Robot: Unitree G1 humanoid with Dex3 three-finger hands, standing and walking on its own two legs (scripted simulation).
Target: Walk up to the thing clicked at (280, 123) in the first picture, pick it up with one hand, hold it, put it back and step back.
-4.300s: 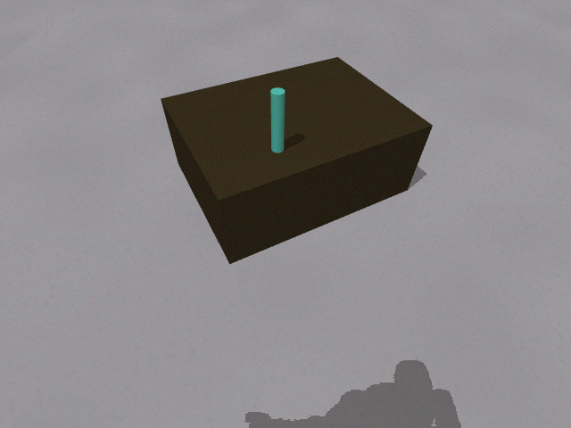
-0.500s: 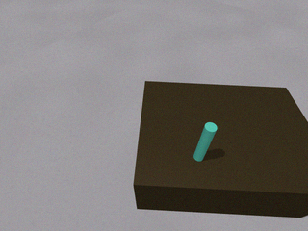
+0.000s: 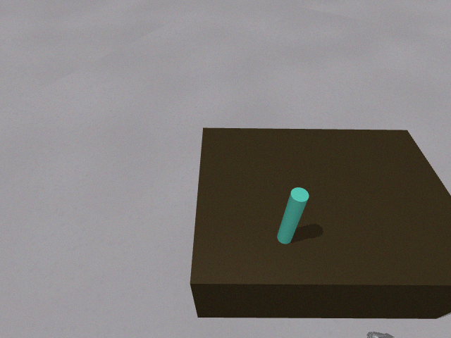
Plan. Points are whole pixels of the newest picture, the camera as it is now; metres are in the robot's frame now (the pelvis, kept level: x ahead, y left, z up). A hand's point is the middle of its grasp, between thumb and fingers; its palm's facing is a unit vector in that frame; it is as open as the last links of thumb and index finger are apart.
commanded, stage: walk up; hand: right
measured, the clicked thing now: (291, 218) +0.51 -0.21 -0.26
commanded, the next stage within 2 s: stand in 0.68 s
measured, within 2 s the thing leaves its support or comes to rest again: neither
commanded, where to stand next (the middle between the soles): +0.05 +0.02 m, yaw -1 degrees
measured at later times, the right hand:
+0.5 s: hand out of the picture +0.06 -0.26 -0.16, palm faces +0.04 +0.95 -0.32, open 7.4 cm
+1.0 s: hand out of the picture +0.08 -0.26 -0.15, palm faces +0.02 +0.94 -0.33, open 7.4 cm
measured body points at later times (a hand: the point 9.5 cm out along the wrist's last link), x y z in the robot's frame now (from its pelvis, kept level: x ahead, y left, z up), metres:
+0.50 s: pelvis +0.00 +0.00 +0.00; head +0.01 -0.01 +0.45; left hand +0.09 +0.30 -0.12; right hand +0.06 -0.31 -0.13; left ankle -0.01 +0.11 -0.74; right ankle +0.00 -0.15 -0.74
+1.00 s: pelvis +0.00 -0.01 +0.01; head +0.00 -0.01 +0.46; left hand +0.09 +0.29 -0.12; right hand +0.08 -0.31 -0.12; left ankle -0.01 +0.11 -0.74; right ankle +0.00 -0.15 -0.74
